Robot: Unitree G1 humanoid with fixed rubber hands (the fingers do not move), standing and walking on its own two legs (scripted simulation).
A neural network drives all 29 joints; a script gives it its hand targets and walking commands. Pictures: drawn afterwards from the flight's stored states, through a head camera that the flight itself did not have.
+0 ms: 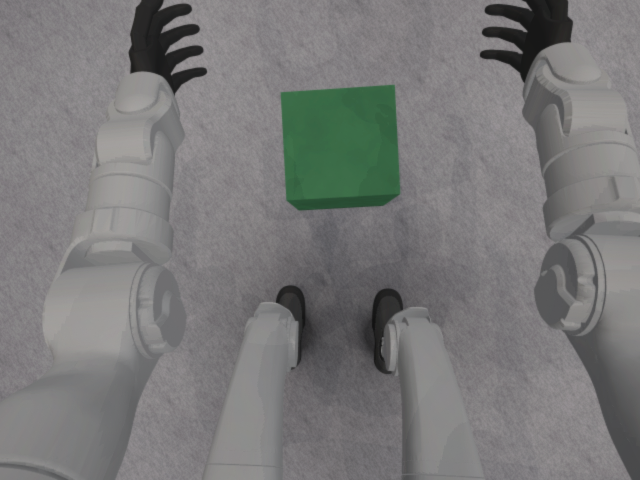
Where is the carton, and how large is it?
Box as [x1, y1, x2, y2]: [281, 85, 399, 209]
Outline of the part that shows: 394,85 281,92 286,199 298,209 383,205 399,194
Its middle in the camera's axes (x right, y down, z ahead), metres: +0.04 -0.19 +0.84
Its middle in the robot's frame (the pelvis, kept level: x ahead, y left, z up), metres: +0.53 +0.01 -0.52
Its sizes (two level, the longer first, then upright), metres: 0.210 0.200 0.250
